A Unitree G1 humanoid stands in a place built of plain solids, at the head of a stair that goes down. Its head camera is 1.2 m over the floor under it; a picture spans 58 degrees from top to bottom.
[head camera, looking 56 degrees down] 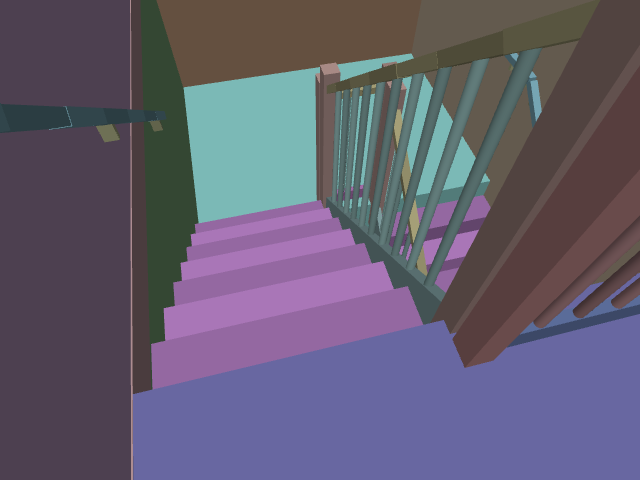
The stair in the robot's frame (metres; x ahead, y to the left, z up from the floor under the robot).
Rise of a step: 0.17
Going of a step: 0.21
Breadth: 0.90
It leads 14 degrees to the left of straight ahead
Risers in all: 8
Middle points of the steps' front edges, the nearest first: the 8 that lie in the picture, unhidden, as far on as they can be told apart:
0.41 0.07 0.00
0.62 0.12 -0.17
0.83 0.17 -0.34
1.04 0.22 -0.52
1.24 0.27 -0.69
1.45 0.33 -0.86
1.66 0.38 -1.04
1.87 0.43 -1.21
